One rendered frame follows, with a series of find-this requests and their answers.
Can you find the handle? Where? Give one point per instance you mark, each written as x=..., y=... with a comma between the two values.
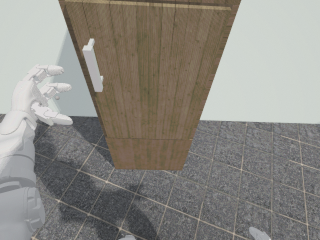
x=91, y=62

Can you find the left robot hand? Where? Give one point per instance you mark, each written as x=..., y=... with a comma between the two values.
x=26, y=95

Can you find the right robot hand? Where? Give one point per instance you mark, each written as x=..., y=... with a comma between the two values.
x=258, y=235

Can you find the cupboard door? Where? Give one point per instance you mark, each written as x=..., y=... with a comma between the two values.
x=156, y=60

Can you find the left robot forearm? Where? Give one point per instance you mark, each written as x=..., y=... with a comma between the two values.
x=17, y=151

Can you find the robot left upper arm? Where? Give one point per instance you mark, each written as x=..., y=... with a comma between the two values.
x=21, y=213

